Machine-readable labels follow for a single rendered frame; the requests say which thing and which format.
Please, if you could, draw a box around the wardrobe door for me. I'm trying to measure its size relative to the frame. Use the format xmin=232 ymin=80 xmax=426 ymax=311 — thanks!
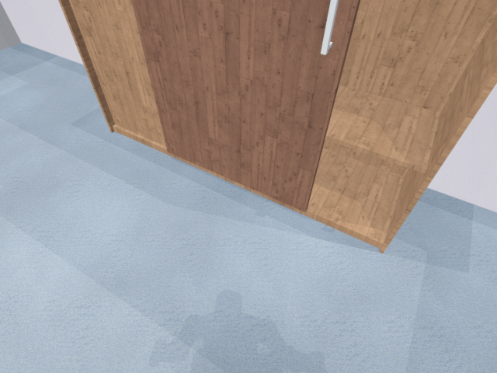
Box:
xmin=131 ymin=0 xmax=360 ymax=212
xmin=69 ymin=0 xmax=166 ymax=146

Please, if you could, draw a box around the handle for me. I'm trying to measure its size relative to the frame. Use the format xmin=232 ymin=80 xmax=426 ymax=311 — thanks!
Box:
xmin=321 ymin=0 xmax=339 ymax=55

